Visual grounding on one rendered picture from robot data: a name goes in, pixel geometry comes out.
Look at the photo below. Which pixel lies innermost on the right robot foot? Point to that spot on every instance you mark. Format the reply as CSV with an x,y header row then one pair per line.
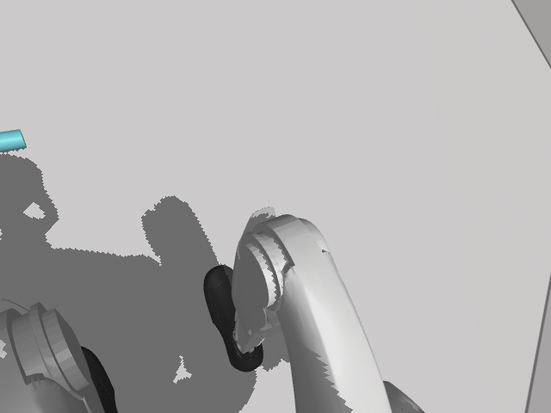
x,y
218,294

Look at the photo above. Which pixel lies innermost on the right robot hand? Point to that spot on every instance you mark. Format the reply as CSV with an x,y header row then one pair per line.
x,y
399,402

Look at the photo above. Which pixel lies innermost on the bottle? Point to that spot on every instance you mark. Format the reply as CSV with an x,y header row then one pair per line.
x,y
11,140

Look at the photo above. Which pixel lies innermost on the left robot foot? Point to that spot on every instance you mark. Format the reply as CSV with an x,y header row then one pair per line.
x,y
101,381

